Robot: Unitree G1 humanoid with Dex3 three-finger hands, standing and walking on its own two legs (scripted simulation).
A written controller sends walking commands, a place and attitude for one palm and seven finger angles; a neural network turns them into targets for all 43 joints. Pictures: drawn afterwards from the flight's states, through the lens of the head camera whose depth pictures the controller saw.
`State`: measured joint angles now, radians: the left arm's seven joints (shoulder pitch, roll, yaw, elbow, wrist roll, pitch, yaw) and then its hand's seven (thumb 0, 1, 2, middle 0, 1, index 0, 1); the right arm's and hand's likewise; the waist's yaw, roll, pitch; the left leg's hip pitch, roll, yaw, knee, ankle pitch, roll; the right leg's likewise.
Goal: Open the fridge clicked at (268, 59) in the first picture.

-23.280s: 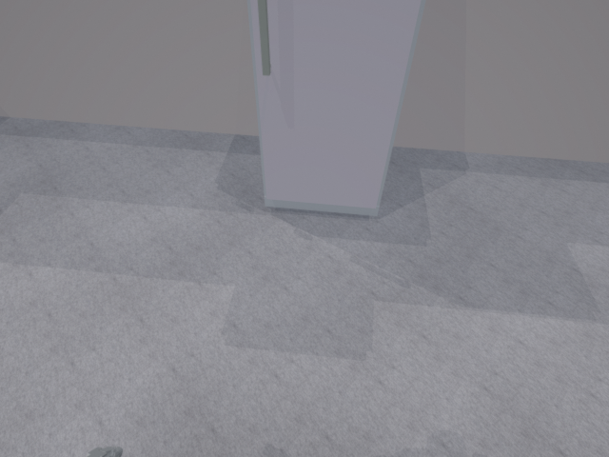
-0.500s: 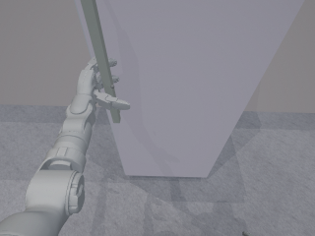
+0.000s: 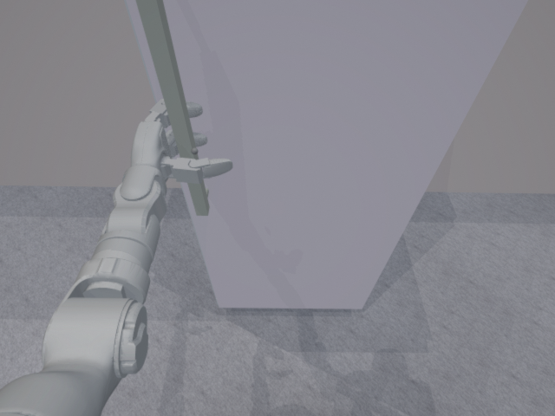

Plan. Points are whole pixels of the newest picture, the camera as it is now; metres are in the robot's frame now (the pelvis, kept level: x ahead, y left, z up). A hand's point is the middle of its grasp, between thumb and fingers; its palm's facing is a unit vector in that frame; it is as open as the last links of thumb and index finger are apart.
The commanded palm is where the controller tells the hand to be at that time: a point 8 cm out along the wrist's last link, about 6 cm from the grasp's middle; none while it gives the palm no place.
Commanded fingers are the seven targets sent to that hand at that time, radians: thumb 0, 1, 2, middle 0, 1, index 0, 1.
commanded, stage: grip the handle and tug to test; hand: left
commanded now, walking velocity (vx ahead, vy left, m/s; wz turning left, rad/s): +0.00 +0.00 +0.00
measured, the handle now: (182, 109) +0.52 +0.14 +0.17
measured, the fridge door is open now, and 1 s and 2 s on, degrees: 0 1 27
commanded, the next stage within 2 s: pull the door a little, standing still in 1.10 s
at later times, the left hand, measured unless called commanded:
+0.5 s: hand (194, 150) +0.46 +0.12 +0.14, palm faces +0.00 -1.00 -0.01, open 5.9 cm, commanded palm +0.43 +0.17 +0.14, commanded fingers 0.00 0.90 0.90 -0.45 -1.40 -0.45 -1.40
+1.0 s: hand (194, 152) +0.46 +0.12 +0.14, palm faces -0.02 -1.00 +0.00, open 5.9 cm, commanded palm +0.40 +0.17 +0.14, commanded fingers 0.00 0.90 0.90 -0.45 -1.40 -0.45 -1.40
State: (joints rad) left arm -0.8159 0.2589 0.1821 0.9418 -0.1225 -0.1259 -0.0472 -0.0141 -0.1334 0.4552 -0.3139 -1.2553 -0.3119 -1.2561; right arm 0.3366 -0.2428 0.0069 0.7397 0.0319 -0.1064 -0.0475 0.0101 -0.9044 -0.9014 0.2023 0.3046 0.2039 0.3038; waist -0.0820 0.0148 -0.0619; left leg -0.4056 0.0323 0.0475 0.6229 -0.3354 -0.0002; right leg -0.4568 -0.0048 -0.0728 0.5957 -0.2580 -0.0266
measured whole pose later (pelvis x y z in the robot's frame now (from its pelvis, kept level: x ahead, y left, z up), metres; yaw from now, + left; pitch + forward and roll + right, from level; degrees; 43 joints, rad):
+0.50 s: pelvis +0.01 +0.00 +0.00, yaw +0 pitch +6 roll +0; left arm -0.75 0.25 0.19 0.85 -0.13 -0.09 -0.05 0.00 0.72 0.80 -0.33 -1.30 -0.34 -1.35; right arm 0.32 -0.25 0.00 0.72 0.04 -0.10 -0.05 0.01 -0.90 -0.90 0.20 0.30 0.20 0.30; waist -0.07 0.02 -0.06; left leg -0.37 0.04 0.05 0.59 -0.34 -0.01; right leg -0.42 0.00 -0.07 0.57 -0.26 -0.03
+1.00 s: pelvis +0.02 +0.00 +0.01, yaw -2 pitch +6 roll +0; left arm -0.63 0.24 0.21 0.69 -0.14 -0.03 -0.06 0.01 0.74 0.78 -0.29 -1.32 -0.31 -1.36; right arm 0.31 -0.24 0.00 0.68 0.04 -0.06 -0.05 0.01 -0.90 -0.90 0.20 0.30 0.20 0.30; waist -0.07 0.02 -0.07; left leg -0.31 0.05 0.07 0.55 -0.34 -0.01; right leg -0.38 0.02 -0.04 0.54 -0.26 -0.03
